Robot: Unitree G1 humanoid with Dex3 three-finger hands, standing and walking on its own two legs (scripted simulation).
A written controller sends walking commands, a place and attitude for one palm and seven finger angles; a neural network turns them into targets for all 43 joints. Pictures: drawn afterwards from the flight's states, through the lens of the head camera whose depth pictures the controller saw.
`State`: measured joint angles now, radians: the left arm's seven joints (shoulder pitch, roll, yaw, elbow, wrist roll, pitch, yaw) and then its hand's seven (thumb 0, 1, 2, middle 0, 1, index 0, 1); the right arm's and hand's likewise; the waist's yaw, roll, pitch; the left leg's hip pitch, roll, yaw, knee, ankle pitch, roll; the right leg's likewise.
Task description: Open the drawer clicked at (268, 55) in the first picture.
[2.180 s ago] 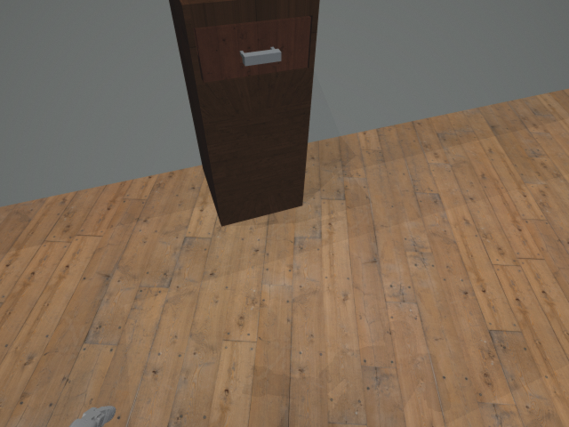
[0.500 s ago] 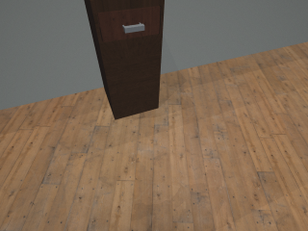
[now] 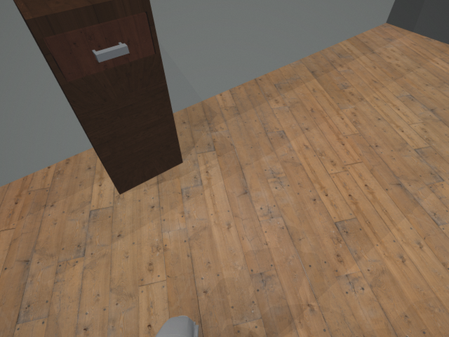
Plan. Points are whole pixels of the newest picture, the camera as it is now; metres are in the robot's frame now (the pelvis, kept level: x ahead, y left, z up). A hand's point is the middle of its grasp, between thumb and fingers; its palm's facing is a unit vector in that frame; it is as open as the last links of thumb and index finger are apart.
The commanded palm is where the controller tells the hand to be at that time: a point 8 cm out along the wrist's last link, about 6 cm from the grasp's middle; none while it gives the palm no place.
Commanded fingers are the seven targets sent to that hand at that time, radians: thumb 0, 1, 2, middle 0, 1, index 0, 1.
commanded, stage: walk to a spot facing it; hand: left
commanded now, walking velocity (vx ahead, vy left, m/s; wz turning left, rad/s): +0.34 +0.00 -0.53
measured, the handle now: (109, 50) +1.01 +0.53 +0.01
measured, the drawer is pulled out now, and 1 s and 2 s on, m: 0.00 0.00 0.00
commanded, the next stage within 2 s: turn to face it in 1.66 s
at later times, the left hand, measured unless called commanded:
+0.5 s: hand (120, 275) +0.27 +0.29 -0.18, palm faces -0.20 -0.96 -0.20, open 7.4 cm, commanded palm none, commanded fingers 0.00 0.90 0.90 -0.20 -0.30 -0.20 -0.30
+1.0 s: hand (224, 188) +0.55 +0.06 -0.19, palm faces -0.58 -0.80 -0.15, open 7.4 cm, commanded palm none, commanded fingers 0.00 0.90 0.90 -0.20 -0.30 -0.20 -0.30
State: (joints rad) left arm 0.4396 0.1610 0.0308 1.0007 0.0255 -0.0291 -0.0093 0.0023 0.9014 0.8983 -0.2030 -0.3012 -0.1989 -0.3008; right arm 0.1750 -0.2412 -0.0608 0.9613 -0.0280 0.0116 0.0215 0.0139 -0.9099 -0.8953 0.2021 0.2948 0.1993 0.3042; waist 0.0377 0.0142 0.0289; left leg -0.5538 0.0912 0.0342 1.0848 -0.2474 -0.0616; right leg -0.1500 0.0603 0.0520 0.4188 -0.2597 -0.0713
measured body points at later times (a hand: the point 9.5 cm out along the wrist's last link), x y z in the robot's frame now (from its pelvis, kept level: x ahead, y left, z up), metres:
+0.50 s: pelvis +0.18 +0.09 +0.00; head +0.19 +0.13 +0.45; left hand +0.28 +0.34 -0.16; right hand +0.17 -0.16 -0.13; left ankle +0.20 +0.17 -0.74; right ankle +0.12 -0.04 -0.63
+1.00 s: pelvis +0.36 -0.01 -0.03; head +0.40 -0.02 +0.42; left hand +0.58 +0.10 -0.18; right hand +0.17 -0.14 -0.17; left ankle +0.30 +0.16 -0.63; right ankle +0.38 -0.09 -0.74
